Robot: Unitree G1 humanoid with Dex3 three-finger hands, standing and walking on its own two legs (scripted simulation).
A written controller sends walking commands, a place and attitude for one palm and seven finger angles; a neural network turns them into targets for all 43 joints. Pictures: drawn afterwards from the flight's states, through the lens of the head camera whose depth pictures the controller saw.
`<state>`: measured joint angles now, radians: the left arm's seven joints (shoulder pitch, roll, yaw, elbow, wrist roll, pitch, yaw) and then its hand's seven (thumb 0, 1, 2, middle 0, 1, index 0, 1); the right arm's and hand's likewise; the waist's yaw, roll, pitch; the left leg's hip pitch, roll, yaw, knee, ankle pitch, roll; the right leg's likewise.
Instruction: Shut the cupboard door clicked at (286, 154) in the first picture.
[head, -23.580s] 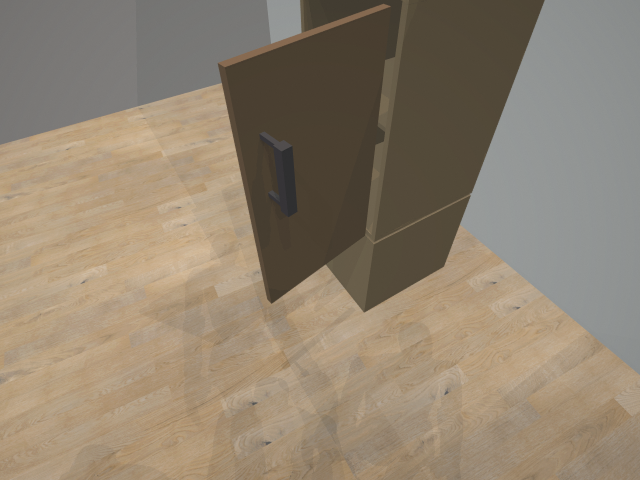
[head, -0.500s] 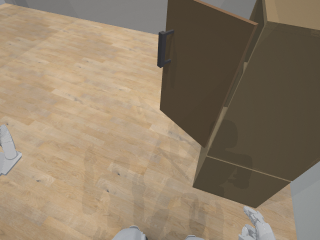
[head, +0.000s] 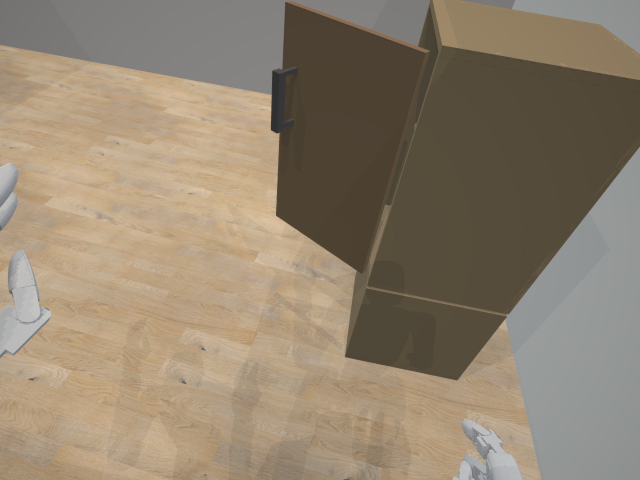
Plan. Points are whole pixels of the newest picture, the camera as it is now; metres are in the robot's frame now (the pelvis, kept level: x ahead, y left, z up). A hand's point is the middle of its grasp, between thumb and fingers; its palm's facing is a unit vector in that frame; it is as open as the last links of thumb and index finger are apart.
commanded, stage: stop stepping back and stand still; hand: left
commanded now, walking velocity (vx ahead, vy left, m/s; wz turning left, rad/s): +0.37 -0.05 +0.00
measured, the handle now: (284, 99) +0.89 +0.17 +0.07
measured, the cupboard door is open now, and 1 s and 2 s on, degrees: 59 59 59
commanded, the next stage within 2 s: let the arm hang, fingers relaxed in 1.10 s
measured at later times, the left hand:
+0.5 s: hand out of the picture +0.10 +0.30 +0.18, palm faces +0.54 -0.73 -0.41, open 7.4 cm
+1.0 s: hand out of the picture +0.14 +0.30 +0.17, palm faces +0.41 -0.76 -0.51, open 7.4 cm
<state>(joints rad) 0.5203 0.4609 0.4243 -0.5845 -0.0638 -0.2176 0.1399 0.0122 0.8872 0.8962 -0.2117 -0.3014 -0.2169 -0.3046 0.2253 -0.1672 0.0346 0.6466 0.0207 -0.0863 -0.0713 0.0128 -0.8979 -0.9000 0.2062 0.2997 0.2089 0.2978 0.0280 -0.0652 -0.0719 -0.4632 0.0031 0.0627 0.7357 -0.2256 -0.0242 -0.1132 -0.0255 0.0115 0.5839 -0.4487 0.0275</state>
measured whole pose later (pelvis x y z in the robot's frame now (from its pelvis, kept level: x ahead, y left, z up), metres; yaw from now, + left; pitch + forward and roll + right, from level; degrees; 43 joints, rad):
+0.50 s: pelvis -0.09 +0.02 +0.02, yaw +1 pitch +1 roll +2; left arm 0.49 0.37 0.42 -0.32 -0.03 -0.20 0.18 0.01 0.89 0.90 -0.21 -0.30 -0.22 -0.30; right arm 0.32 -0.25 -0.04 0.71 0.00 -0.08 -0.11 0.02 -0.90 -0.90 0.20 0.30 0.20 0.30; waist 0.00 -0.01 -0.09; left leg -0.44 0.07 0.06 0.85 -0.34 0.01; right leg -0.23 -0.02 -0.07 0.46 -0.24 -0.05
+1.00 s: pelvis -0.06 +0.04 +0.01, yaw +2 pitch +1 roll -1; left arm 0.57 0.40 0.40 -0.48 -0.05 -0.16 0.17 0.01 0.89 0.90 -0.21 -0.30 -0.22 -0.30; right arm 0.20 -0.18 0.02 0.62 0.02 -0.05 -0.05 0.01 -0.90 -0.90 0.21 0.30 0.21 0.30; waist -0.02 0.04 0.03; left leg -0.26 0.07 0.02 0.61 -0.37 -0.02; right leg -0.29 0.03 -0.10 0.53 -0.25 -0.06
